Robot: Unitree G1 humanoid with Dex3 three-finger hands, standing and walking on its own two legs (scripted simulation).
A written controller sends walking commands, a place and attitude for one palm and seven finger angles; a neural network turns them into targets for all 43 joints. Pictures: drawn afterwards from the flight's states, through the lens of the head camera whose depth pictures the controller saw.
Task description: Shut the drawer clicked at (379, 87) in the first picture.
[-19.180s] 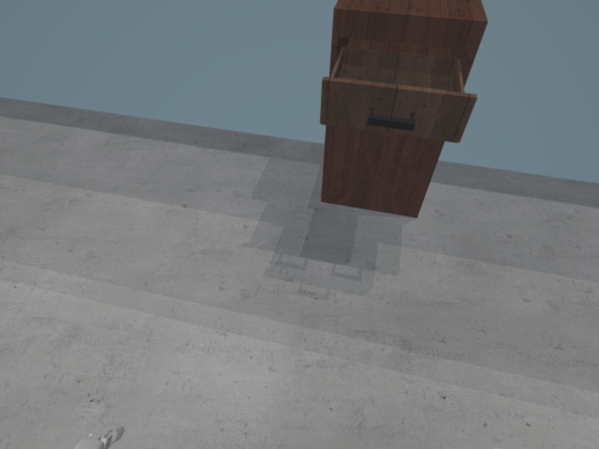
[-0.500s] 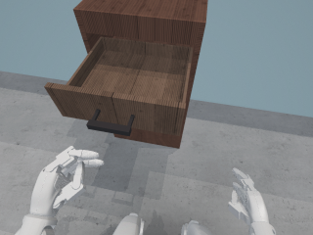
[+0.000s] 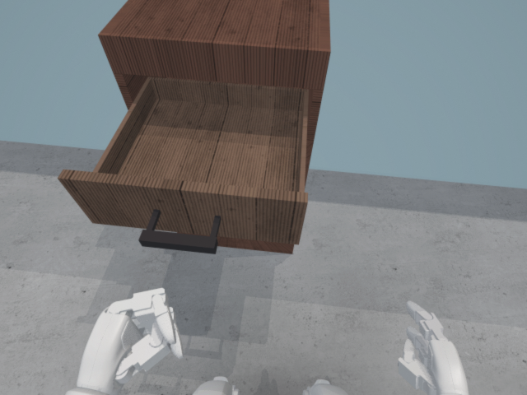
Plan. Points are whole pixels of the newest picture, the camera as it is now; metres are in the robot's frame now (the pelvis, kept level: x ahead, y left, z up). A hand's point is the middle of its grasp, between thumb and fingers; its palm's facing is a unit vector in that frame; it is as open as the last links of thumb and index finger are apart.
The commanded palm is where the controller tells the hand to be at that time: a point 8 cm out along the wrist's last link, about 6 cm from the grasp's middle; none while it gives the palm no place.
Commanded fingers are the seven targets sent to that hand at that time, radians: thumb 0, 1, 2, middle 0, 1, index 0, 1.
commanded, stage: raise the hand and make a fist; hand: left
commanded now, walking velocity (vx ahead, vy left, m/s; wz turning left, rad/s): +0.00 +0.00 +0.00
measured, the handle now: (182, 230) +0.38 +0.16 -0.01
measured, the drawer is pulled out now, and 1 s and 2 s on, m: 0.30 0.30 0.30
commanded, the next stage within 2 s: bring the fist close to the handle in 0.76 s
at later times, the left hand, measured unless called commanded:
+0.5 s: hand (162, 331) +0.19 +0.13 +0.10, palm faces -0.03 -1.00 -0.04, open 3.3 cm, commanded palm +0.15 +0.18 +0.09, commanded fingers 0.00 0.90 0.90 -1.40 -1.60 -1.40 -1.60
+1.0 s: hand (173, 334) +0.19 +0.12 +0.08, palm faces -0.07 -1.00 -0.05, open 3.3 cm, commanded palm +0.17 +0.18 +0.08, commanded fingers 0.00 0.90 0.90 -1.40 -1.60 -1.40 -1.60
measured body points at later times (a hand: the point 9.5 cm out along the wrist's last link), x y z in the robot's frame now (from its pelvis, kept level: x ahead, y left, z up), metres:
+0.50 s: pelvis +0.01 +0.00 +0.01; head +0.04 -0.01 +0.46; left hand +0.18 +0.18 +0.11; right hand +0.19 -0.22 -0.06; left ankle +0.00 +0.11 -0.67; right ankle +0.01 -0.11 -0.67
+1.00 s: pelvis +0.01 -0.02 +0.01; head +0.04 -0.03 +0.46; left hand +0.19 +0.17 +0.09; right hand +0.20 -0.25 -0.05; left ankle +0.00 +0.11 -0.67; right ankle +0.01 -0.11 -0.67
